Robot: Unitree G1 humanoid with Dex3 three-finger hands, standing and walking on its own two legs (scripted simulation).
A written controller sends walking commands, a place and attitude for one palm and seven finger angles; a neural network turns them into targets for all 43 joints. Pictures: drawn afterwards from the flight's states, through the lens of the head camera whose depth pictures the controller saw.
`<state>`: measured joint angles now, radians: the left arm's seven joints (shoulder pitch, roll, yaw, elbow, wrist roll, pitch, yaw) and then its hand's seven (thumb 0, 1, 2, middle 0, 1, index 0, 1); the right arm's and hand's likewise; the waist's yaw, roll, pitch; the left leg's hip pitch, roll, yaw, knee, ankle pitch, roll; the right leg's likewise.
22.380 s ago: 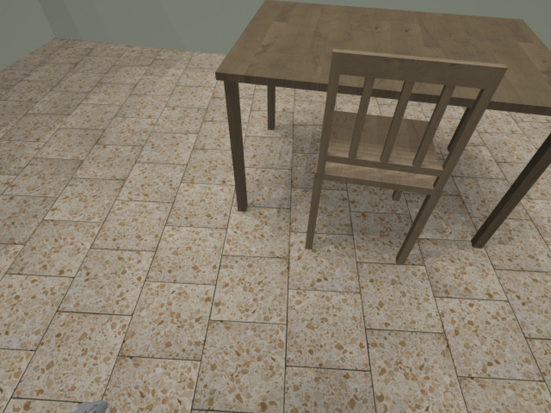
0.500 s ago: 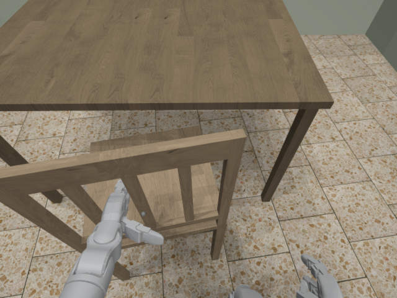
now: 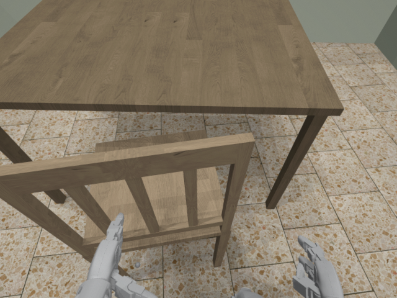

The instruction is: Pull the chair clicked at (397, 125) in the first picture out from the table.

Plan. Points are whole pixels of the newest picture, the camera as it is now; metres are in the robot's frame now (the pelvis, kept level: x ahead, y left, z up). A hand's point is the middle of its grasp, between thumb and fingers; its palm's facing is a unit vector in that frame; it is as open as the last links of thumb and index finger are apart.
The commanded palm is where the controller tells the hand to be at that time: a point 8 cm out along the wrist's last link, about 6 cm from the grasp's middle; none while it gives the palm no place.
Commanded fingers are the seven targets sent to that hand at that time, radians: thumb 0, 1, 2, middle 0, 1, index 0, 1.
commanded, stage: draw the fingers out of the gap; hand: left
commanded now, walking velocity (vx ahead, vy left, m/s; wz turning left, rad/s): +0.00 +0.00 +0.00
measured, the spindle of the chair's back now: (145, 207) +0.32 +0.13 -0.03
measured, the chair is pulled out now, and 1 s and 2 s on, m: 0.17 0.17 0.17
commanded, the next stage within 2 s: draw the hand back to the body in 0.26 s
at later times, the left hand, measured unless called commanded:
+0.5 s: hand (133, 290) +0.15 +0.12 +0.01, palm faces +0.02 -1.00 +0.00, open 17.5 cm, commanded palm +0.12 +0.19 +0.02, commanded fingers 0.00 -0.55 0.20 0.00 0.00 0.00 0.00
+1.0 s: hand (73, 277) +0.16 +0.19 +0.09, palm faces +0.15 -0.93 -0.33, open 16.8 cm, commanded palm +0.12 +0.24 +0.12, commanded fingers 0.00 -0.12 0.41 -0.06 -0.09 -0.06 -0.09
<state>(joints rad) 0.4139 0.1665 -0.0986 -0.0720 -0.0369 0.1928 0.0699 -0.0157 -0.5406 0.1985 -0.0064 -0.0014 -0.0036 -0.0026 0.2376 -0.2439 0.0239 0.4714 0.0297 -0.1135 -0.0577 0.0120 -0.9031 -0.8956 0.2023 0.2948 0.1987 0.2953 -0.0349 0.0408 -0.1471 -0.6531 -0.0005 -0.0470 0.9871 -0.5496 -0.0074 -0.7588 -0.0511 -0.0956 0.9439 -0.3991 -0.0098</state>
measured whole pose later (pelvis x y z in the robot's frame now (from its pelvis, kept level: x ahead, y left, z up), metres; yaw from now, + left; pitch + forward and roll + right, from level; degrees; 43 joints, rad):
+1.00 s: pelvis -0.01 +0.00 +0.00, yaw +0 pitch +8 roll -1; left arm 0.74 0.30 0.10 -0.49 -0.09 -0.09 0.07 -0.02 -0.41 0.26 -0.03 -0.03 -0.02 -0.03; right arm 0.26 -0.21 -0.02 0.47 0.05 -0.15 -0.09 0.01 -0.90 -0.90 0.20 0.29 0.20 0.30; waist 0.02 0.06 -0.13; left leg -0.58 0.01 -0.05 0.99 -0.55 -0.01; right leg -0.69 -0.04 -0.09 0.94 -0.40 -0.01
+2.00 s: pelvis +0.01 +0.01 +0.05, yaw -2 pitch -3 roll -1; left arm 0.52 0.34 0.35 -0.45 -0.07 -0.10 0.15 0.01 0.88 0.89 -0.21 -0.30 -0.21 -0.30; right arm 0.19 -0.22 -0.02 0.65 0.03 -0.19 -0.07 0.01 -0.90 -0.90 0.20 0.29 0.20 0.30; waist 0.07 0.07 0.01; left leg -0.09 0.01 -0.01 0.52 -0.37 0.00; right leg -0.22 -0.02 -0.07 0.51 -0.24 0.00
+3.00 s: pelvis -0.05 +0.02 +0.04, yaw -3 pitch +1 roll -1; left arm 0.52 0.40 0.44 -0.50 -0.02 -0.19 0.17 0.01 0.88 0.90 -0.22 -0.30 -0.21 -0.30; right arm 0.22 -0.22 -0.01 0.59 0.02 -0.11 -0.08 0.01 -0.90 -0.90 0.20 0.29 0.20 0.30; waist 0.01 0.01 0.01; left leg -0.35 0.01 0.01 0.68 -0.34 0.02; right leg -0.44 -0.03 -0.05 0.57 -0.14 0.01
